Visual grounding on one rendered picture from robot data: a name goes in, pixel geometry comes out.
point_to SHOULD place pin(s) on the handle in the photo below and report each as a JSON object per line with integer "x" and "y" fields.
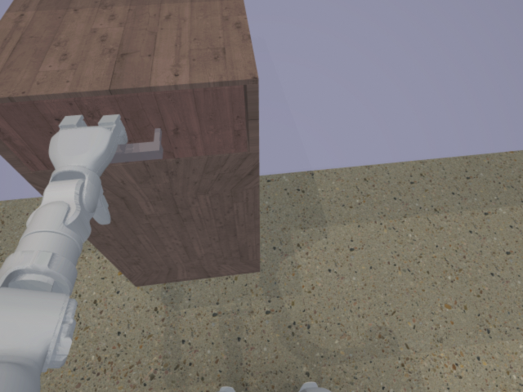
{"x": 140, "y": 151}

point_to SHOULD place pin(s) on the cabinet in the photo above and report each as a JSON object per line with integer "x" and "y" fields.
{"x": 171, "y": 220}

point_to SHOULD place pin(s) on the left robot hand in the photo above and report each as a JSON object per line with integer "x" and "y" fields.
{"x": 76, "y": 144}

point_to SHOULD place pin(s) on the drawer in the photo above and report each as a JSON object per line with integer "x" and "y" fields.
{"x": 194, "y": 122}

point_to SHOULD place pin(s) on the robot left forearm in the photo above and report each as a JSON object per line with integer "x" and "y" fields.
{"x": 48, "y": 251}

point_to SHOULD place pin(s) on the robot left upper arm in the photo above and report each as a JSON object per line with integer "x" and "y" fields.
{"x": 36, "y": 332}

